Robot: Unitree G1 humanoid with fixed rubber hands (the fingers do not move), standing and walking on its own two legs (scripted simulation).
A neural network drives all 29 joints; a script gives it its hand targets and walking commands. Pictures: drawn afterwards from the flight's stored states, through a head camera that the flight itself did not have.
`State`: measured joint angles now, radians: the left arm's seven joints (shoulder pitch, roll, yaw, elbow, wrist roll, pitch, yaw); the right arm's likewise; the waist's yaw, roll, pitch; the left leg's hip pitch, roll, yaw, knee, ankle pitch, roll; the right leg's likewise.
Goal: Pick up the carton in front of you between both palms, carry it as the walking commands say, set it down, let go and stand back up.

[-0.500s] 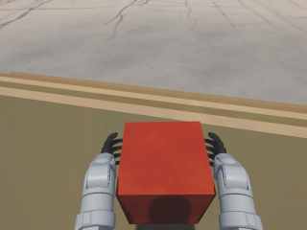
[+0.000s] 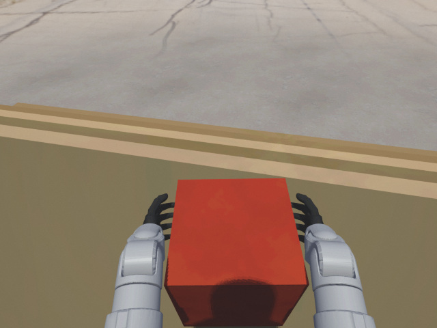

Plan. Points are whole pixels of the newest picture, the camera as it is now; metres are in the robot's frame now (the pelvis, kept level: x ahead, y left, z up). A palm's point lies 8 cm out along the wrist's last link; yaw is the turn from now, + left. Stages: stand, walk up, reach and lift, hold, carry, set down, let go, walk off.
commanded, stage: hold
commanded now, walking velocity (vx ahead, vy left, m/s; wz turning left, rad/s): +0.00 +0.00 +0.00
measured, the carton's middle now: (232, 255) +0.27 +0.00 -0.03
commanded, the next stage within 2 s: carry in 0.30 s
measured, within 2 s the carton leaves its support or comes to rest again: neither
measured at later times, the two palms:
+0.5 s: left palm (161, 215) +0.31 +0.14 +0.06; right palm (320, 220) +0.30 -0.16 +0.06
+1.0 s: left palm (179, 140) +0.51 +0.12 +0.09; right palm (305, 145) +0.49 -0.18 +0.09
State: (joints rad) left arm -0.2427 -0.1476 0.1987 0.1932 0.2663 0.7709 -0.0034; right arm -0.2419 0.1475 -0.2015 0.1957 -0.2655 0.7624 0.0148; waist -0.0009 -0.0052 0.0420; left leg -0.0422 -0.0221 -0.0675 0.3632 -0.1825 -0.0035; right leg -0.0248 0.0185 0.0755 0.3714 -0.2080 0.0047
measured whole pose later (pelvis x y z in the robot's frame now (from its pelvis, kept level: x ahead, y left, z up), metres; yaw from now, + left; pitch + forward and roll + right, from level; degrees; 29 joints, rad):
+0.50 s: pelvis +0.02 -0.01 -0.01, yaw -2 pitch +1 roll +0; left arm -0.21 -0.13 0.16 0.05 0.18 0.86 0.03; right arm -0.20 0.14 -0.14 0.03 -0.20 0.86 -0.03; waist 0.01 0.02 -0.12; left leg -0.24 0.02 -0.04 0.50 -0.27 0.00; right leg -0.24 0.01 0.00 0.51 -0.32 0.00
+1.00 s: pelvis +0.24 -0.01 +0.00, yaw -3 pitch +6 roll +0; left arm -0.16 -0.13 0.13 -0.35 0.09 1.24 0.09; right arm -0.16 0.13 -0.10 -0.35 -0.10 1.24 -0.10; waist -0.03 0.01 -0.12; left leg -0.11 0.04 0.20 0.28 -0.27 0.02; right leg -0.57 -0.09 -0.13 0.75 -0.26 0.01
